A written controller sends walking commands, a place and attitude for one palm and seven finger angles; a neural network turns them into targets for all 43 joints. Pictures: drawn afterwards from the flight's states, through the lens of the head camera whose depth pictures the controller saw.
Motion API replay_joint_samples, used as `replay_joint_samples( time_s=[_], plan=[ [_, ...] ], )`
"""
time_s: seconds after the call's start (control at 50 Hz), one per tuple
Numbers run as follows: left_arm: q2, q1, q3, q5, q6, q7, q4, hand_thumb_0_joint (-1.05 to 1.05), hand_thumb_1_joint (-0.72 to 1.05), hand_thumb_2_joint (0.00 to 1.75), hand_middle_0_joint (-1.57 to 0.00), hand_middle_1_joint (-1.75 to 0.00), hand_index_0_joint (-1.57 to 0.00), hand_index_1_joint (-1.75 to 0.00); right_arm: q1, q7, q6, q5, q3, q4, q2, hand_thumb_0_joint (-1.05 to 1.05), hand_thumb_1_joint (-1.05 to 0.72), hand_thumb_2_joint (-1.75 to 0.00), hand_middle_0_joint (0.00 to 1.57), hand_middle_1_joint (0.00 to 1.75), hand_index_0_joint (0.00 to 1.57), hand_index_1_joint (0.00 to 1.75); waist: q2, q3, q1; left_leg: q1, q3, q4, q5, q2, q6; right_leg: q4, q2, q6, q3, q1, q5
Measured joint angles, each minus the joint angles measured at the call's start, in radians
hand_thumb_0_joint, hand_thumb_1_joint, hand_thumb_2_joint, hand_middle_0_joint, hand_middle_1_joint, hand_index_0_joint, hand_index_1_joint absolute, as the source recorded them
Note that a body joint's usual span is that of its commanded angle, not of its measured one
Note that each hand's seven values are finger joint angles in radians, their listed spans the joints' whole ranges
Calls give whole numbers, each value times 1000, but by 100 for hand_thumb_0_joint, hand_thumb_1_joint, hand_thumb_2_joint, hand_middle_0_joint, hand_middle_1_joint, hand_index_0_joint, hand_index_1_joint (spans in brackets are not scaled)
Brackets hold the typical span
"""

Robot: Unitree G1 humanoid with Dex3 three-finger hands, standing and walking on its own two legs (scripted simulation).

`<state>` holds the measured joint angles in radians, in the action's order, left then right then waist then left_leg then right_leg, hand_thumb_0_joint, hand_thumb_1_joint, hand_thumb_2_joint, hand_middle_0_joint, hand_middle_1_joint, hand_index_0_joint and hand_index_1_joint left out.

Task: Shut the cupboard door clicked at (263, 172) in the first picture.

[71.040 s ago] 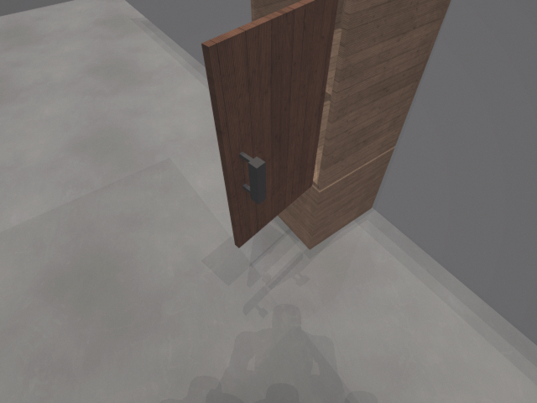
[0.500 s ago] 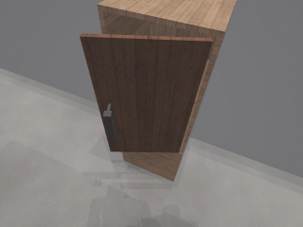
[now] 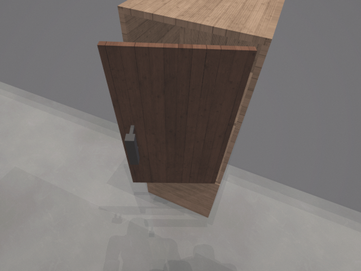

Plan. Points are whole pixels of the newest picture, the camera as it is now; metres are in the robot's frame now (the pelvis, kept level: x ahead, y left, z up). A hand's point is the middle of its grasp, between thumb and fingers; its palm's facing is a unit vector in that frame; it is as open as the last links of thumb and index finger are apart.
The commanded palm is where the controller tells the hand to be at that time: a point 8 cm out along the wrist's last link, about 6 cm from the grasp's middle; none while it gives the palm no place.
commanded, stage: look again from close up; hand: left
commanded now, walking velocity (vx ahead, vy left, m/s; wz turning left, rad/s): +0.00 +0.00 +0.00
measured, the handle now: (133, 144) +0.47 +0.17 -0.06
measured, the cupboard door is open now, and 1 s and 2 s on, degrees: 23 23 23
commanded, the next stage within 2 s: raise the hand and make a fist in 0.40 s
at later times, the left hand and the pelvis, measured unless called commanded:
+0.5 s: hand out of the picture -0.02 +0.16 -0.18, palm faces +0.02 -0.99 -0.15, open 7.4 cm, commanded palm +0.08 +0.21 -0.07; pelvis -0.01 +0.00 +0.00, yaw +0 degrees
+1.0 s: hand out of the picture +0.09 +0.17 -0.11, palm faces +0.20 -0.98 -0.05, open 5.8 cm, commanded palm +0.10 +0.21 -0.07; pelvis -0.06 -0.04 -0.11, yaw +4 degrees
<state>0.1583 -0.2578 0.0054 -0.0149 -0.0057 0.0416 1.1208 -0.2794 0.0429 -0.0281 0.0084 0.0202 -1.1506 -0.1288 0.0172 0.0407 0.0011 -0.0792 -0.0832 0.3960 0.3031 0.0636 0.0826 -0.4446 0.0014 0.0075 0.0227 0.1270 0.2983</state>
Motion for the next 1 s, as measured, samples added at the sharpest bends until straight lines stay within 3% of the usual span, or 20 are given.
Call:
replay_joint_samples(
  time_s=[0.52,0.54,0.56,0.6,0.62,0.66,0.7,0.76,0.84,0.9,0.94,1.0],
  plan=[
    [-26,-29,10,-4,-10,5,21,0,91,89,-19,-30,-19,-30,-6,-3,1,-5,1,-3,9,0,-91,-90,20,30,20,30,4,3,-2,-25,7,7,-16,-3,0,23,1,-4,9,8,-25],
    [-22,-81,-29,10,66,13,-146,2,92,89,-20,-30,-20,-30,-20,5,-17,-11,7,38,2,1,-92,-90,20,30,20,30,4,12,7,-42,11,30,-9,-5,-2,-14,1,-5,14,33,-24],
    [-4,-148,-31,41,106,40,-359,3,94,89,-20,-30,-20,-31,-45,24,-76,-31,20,89,-7,1,-92,-90,20,30,20,30,5,25,15,-51,14,51,0,-4,-2,-110,1,-3,14,72,-3],
    [35,-226,-23,95,37,97,-643,4,95,89,-21,-31,-21,-31,-89,45,-198,-50,19,144,-28,2,-93,-90,20,30,20,30,4,10,21,-60,20,67,7,12,-4,-283,-6,1,11,147,43],
    [47,-232,-14,116,22,115,-737,4,95,89,-21,-31,-21,-32,-107,34,-231,-54,6,169,-43,2,-93,-90,20,30,20,30,-5,-14,26,-70,27,69,4,22,-4,-307,-11,2,15,172,50],
    [50,-197,0,138,-20,119,-880,4,95,89,-22,-33,-22,-33,-127,8,-277,-50,-18,235,-81,2,-92,-90,20,30,20,30,-29,-53,40,-122,44,121,16,40,-2,-277,-20,8,27,212,26],
    [32,-121,-7,141,-116,88,-936,3,95,89,-23,-35,-23,-35,-110,-14,-300,-39,-30,302,-115,1,-92,-90,20,30,20,30,-33,-83,54,-212,42,227,55,62,-5,-249,-32,27,26,266,47],
    [-30,-38,-36,182,-299,-29,-921,2,94,89,-27,-39,-27,-39,-37,-40,-294,-21,-46,380,-140,1,-92,-90,20,30,20,30,-45,-140,64,-373,30,386,118,40,-23,-378,-16,38,27,423,70],
    [-56,-64,-73,236,-537,-248,-903,1,92,89,-33,-46,-34,-46,38,-70,-262,-15,-63,509,-116,1,-91,-90,20,30,20,30,39,-188,45,-566,23,573,190,17,-52,-545,15,59,16,622,109],
    [-27,-127,-95,209,-572,-291,-899,1,91,89,-39,-52,-39,-52,78,-80,-233,-14,-82,614,-126,1,-91,-90,20,30,20,30,71,-177,21,-685,35,704,233,0,-27,-651,27,80,40,730,144],
    [7,-180,-111,203,-551,-273,-910,1,90,89,-43,-55,-43,-56,104,-80,-221,-13,-90,661,-142,1,-91,-90,20,30,20,30,71,-168,-1,-749,50,772,256,-6,-37,-704,28,89,60,786,161],
    [48,-255,-145,230,-540,-230,-989,1,90,89,-49,-61,-48,-62,139,-69,-219,-8,-85,691,-157,1,-91,-90,20,30,20,30,43,-169,-29,-834,80,853,282,-11,-43,-756,28,96,96,852,179]
  ],
)
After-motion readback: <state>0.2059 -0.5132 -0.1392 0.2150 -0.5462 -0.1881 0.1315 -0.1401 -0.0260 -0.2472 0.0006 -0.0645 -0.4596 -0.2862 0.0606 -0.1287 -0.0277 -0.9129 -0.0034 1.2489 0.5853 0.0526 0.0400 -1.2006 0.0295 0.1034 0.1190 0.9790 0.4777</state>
